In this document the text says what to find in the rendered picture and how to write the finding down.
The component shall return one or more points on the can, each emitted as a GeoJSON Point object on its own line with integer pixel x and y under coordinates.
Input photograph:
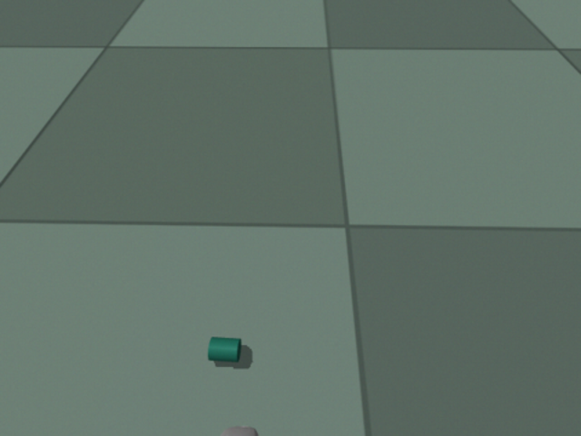
{"type": "Point", "coordinates": [224, 349]}

